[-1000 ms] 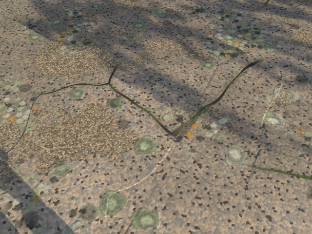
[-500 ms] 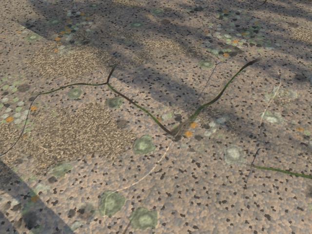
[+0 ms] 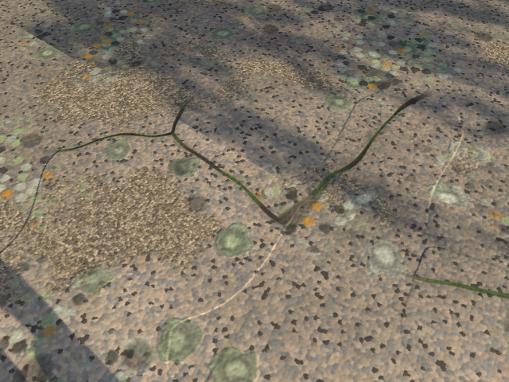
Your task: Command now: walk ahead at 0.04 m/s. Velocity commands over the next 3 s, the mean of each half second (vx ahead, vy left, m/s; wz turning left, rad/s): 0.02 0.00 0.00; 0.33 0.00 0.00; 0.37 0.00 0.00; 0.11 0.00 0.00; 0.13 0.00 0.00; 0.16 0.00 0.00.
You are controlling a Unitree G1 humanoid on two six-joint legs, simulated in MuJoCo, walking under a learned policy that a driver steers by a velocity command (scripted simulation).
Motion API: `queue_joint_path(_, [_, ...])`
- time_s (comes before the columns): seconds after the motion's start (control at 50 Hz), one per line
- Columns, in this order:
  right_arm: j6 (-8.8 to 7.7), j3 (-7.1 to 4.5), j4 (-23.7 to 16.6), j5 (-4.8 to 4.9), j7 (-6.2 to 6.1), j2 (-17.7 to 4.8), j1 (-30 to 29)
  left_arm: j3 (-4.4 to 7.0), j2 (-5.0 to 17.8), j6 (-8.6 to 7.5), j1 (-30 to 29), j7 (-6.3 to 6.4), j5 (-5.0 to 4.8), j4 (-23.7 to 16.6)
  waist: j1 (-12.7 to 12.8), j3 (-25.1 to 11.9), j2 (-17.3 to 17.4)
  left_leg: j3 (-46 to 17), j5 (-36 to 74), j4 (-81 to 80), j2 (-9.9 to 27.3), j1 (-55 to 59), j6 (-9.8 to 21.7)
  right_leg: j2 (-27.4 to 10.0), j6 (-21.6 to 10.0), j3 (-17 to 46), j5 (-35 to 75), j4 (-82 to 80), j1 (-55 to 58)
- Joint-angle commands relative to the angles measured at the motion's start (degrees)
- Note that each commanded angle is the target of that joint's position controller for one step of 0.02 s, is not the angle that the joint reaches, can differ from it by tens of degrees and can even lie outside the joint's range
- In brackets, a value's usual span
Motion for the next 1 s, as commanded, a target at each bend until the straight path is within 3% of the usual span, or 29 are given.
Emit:
queue_joint_path(0.02, [0.19,-0.97,0.17,0.07,-0.26,-5.29,5.63,0.63,4.37,0.26,5.58,0.35,0.04,0.35,0.18,-0.82,0.90,-3.68,37.12,-1.38,7.11,0.79,1.33,-4.83,-1.79,2.02,29.17,-0.84,2.49])
queue_joint_path(0.46, [1.01,-0.98,1.06,-0.12,0.21,-5.11,4.15,0.30,4.18,0.58,4.34,0.09,0.37,1.44,-0.06,2.09,0.61,-3.83,21.83,-5.83,6.67,-1.26,1.03,-5.20,-1.72,2.84,19.96,-5.71,0.74])
queue_joint_path(0.5, [1.16,-1.03,1.25,-0.28,0.32,-5.19,4.58,0.28,4.00,0.68,4.74,-0.03,0.62,1.60,-0.18,1.70,0.89,-3.70,10.13,-6.66,5.39,-1.65,1.73,-3.65,-2.21,2.17,9.12,-5.84,-0.06])
queue_joint_path(0.54, [1.66,-1.92,1.04,-0.45,0.60,-6.93,5.39,0.79,4.53,0.96,4.57,-0.43,0.91,0.92,-0.60,4.00,2.54,-5.43,-10.79,-6.38,4.51,-4.50,4.24,-0.70,-3.84,0.63,-7.99,-1.79,-4.67])
queue_joint_path(0.58, [1.84,-2.59,1.07,-0.38,0.96,-8.12,8.89,0.62,3.35,0.71,2.63,-1.18,1.41,-1.06,-2.43,9.15,5.58,-13.36,-26.92,-10.18,8.49,-6.19,7.74,1.14,-4.50,-0.29,-16.44,4.40,-14.43])
queue_joint_path(0.6, [1.69,-3.00,1.55,-0.36,1.04,-9.10,11.56,0.23,1.77,0.16,1.24,-1.58,1.80,-2.45,-3.48,10.59,8.57,-19.66,-31.29,-13.49,12.45,-5.11,10.12,1.93,-4.30,-2.67,-14.23,9.68,-18.47])
queue_joint_path(0.62, [1.46,-3.41,1.84,-0.50,1.14,-9.75,12.89,0.03,1.12,-0.57,-0.47,-1.91,2.29,-3.92,-3.93,11.89,10.05,-25.14,-31.73,-15.99,16.49,-5.12,12.50,1.05,-4.12,-4.59,-10.25,13.66,-20.73])
queue_joint_path(0.64, [1.12,-3.56,1.46,-0.78,1.31,-9.69,12.46,0.23,1.91,-1.30,-2.09,-2.18,2.23,-5.20,-3.95,12.35,9.33,-27.52,-29.12,-17.39,18.41,-6.10,13.77,-0.45,-4.20,-3.92,-8.49,16.41,-21.81])
queue_joint_path(0.68, [0.29,-3.99,0.23,-1.20,1.64,-10.60,9.95,0.73,3.06,-2.63,-1.25,-2.94,1.69,-6.58,-2.08,10.98,8.51,-25.90,-21.68,-16.45,18.74,-6.15,13.71,-2.02,-4.75,-2.88,-9.24,16.05,-21.01])
queue_joint_path(0.7, [-0.03,-4.04,-0.52,-0.83,1.73,-10.35,7.86,0.90,3.02,-3.19,0.89,-3.27,1.26,-6.43,-0.30,10.20,7.85,-22.27,-17.93,-15.06,17.30,-7.93,12.32,-2.03,-5.03,-3.42,-7.54,11.47,-16.48])
queue_joint_path(0.74, [-0.48,-3.87,-2.69,0.08,1.97,-9.11,1.73,1.50,2.09,-3.82,13.07,-3.31,0.28,-2.27,5.89,7.41,4.79,-12.34,-11.04,-7.60,10.56,-19.91,8.20,1.87,-5.05,-5.80,0.37,-0.58,5.84])
queue_joint_path(0.76, [-1.23,-3.14,-4.06,-0.18,2.26,-6.60,-0.31,2.62,5.17,-4.10,20.01,-2.85,0.86,-0.40,8.75,5.60,-3.19,-5.17,-6.43,5.39,5.40,-26.87,5.80,-3.91,-5.55,4.08,-3.55,-7.05,15.33])
queue_joint_path(0.78, [-1.90,-2.18,-6.61,-0.19,2.81,-2.97,-0.81,4.47,12.21,-3.97,27.46,-2.75,0.77,0.79,10.22,1.89,-17.79,4.71,-9.09,24.38,-1.83,-34.63,3.01,-18.31,-9.88,29.43,-19.15,-18.53,19.46])
queue_joint_path(0.8, [-1.85,-3.14,-7.02,-2.05,3.20,-7.25,-1.09,4.08,10.45,-3.07,24.46,-2.65,0.79,0.84,6.71,5.88,-11.31,2.42,-11.08,34.95,1.11,-36.96,3.47,-21.77,-11.70,35.53,-23.57,-19.98,12.68])
queue_joint_path(0.82, [-2.09,-2.99,-6.92,-2.24,3.78,-6.28,-1.49,3.33,8.00,-3.13,17.73,-2.81,0.95,-1.65,3.54,9.72,-3.98,0.99,-5.35,38.90,4.01,-37.40,3.90,-20.27,-11.52,30.73,-21.63,-20.11,7.31])
queue_joint_path(0.84, [-2.55,-2.56,-6.46,-1.61,4.28,-4.61,-0.81,3.02,7.32,-3.63,13.57,-2.89,0.97,-3.23,1.74,9.89,-1.66,0.55,-0.17,38.93,5.53,-35.89,3.66,-17.89,-10.95,25.01,-14.13,-20.52,4.78])
queue_joint_path(0.88, [-2.55,-2.89,-6.11,-1.60,4.94,-4.99,-0.22,2.11,5.26,-4.73,12.05,-2.69,0.89,-3.69,0.00,7.68,-1.35,1.83,5.06,37.03,6.80,-33.60,2.68,-13.83,-9.55,15.69,0.59,-20.66,5.40])
queue_joint_path(0.92, [-1.86,-3.27,-6.34,-1.57,5.18,-5.50,-0.43,1.59,4.53,-5.37,15.60,-2.54,0.74,-2.15,-0.16,5.21,-2.87,4.10,6.91,36.75,5.97,-34.27,2.07,-11.99,-8.75,9.87,16.72,-18.63,8.87])
queue_joint_path(1.0, [-0.98,-3.08,-10.11,-1.25,5.24,-4.84,-9.75,0.67,4.26,-5.61,19.75,-2.28,0.77,-0.74,1.08,5.35,-4.51,7.70,9.41,31.75,4.61,-37.19,0.98,-10.54,-8.29,3.99,35.47,-17.13,9.47])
